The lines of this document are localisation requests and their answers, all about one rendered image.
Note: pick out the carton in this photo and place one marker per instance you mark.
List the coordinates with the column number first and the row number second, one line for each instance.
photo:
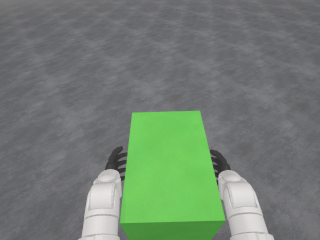
column 170, row 189

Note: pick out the robot right hand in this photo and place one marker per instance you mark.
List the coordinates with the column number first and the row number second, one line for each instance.
column 220, row 161

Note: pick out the robot left hand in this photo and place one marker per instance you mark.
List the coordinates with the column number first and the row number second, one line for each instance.
column 113, row 162

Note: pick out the robot left forearm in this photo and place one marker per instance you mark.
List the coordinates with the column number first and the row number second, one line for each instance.
column 102, row 208

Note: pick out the robot right forearm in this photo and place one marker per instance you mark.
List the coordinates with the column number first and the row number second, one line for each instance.
column 242, row 208

